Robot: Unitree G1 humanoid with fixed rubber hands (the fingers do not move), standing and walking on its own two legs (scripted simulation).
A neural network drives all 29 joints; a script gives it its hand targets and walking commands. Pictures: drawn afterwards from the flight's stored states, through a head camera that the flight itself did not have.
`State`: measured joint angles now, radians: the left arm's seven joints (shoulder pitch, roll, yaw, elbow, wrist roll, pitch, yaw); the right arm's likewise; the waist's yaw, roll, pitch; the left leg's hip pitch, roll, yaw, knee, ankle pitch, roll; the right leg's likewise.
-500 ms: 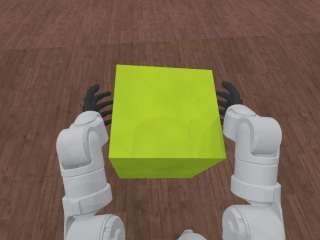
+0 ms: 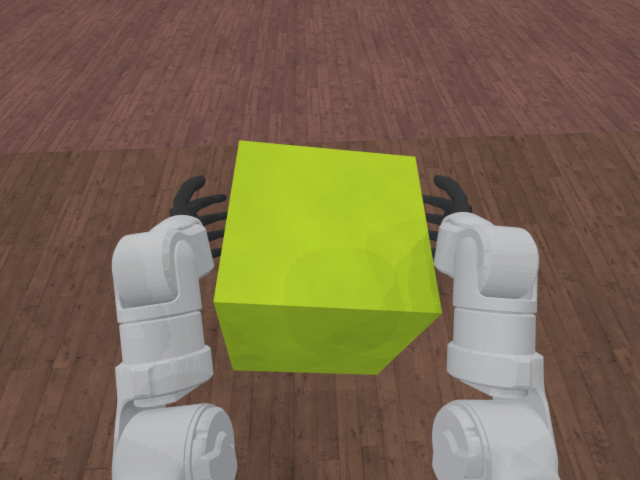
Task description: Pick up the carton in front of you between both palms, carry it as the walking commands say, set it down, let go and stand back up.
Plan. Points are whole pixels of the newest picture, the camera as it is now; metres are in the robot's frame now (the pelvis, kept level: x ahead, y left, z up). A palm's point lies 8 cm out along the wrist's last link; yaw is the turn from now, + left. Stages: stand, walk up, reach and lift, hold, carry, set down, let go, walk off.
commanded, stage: carry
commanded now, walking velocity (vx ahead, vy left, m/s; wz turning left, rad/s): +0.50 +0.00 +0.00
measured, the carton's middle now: (316, 272) +0.39 -0.01 +0.06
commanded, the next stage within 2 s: none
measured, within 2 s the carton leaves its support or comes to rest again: neither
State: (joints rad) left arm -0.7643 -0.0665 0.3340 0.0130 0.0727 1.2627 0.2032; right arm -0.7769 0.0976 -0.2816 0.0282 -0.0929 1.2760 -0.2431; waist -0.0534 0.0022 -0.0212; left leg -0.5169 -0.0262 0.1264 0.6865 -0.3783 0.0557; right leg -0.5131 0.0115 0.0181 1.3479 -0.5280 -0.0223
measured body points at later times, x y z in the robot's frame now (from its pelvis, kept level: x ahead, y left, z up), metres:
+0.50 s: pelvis +0.31 -0.03 +0.05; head +0.35 -0.03 +0.49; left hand +0.67 +0.15 +0.21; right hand +0.71 -0.14 +0.20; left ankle +0.41 +0.09 -0.62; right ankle +0.23 -0.11 -0.69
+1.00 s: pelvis +0.64 -0.03 +0.08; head +0.67 -0.03 +0.53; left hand +1.02 +0.10 +0.23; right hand +1.03 -0.19 +0.24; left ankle +0.53 +0.09 -0.57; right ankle +0.74 -0.12 -0.63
